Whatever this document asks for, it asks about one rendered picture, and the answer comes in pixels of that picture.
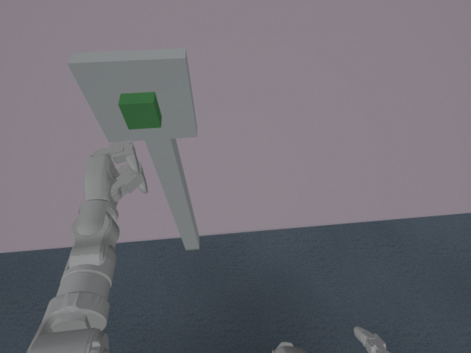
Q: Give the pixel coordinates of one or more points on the left robot hand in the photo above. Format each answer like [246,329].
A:
[104,181]

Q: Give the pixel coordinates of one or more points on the robot left forearm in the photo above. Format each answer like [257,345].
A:
[81,300]

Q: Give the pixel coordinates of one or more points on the right robot shin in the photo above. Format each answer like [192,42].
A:
[285,344]

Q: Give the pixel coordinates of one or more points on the panel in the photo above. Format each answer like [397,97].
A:
[103,76]

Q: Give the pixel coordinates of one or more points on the right robot hand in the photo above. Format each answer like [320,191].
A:
[372,342]

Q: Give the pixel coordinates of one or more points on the robot left upper arm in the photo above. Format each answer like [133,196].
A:
[91,340]

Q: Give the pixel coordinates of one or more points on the button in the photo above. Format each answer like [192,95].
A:
[140,110]

